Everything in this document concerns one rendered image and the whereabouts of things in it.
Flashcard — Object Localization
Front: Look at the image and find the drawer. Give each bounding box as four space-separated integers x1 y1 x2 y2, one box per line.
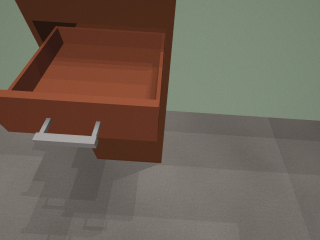
0 26 165 142

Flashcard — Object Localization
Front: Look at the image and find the handle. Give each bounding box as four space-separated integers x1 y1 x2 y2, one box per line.
32 118 101 149

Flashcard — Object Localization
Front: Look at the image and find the cabinet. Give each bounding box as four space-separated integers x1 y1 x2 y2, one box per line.
15 0 176 163

